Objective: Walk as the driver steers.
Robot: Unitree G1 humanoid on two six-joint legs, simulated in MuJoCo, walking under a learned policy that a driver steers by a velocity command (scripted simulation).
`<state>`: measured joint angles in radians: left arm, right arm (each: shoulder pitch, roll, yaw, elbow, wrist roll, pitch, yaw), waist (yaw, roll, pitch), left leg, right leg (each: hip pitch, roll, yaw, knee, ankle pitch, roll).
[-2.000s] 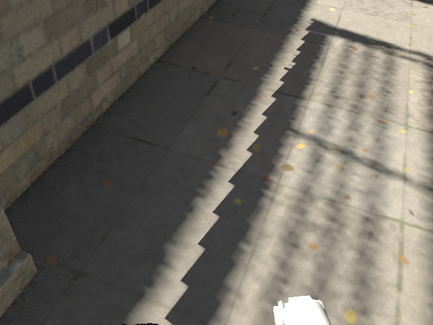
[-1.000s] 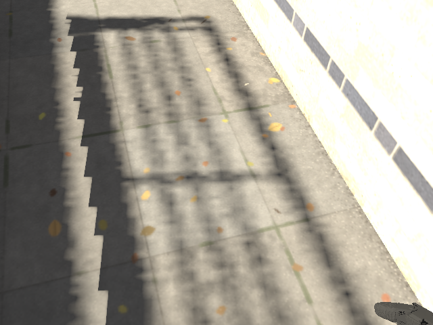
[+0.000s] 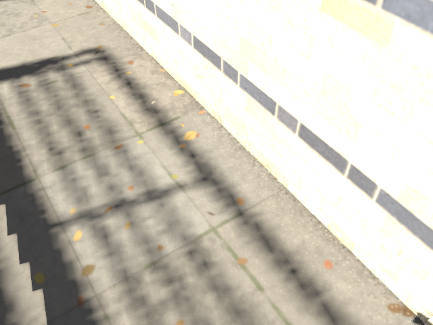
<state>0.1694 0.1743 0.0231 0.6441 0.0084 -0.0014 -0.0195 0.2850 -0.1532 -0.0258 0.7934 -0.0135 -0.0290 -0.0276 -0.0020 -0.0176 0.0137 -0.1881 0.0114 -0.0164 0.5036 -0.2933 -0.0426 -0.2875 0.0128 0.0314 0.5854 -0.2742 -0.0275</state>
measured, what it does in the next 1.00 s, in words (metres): walks ahead: left foot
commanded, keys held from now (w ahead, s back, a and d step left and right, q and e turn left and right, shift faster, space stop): no key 0.52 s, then w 0.48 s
